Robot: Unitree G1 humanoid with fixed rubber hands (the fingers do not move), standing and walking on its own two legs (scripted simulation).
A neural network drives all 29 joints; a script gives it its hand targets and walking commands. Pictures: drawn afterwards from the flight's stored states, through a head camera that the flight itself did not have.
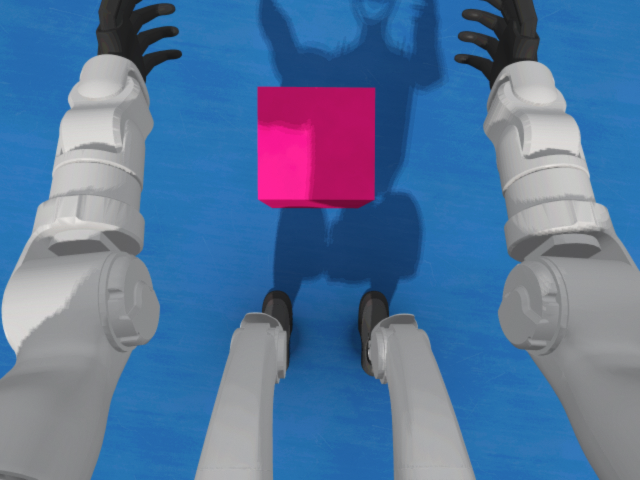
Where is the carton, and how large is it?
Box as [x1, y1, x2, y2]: [257, 87, 374, 207]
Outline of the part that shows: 257,87 258,199 271,207 359,207 374,199 374,88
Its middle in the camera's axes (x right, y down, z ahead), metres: -0.01 -0.18 +0.82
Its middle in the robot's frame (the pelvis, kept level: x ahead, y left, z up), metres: +0.52 +0.02 -0.52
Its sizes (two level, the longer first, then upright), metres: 0.210 0.200 0.250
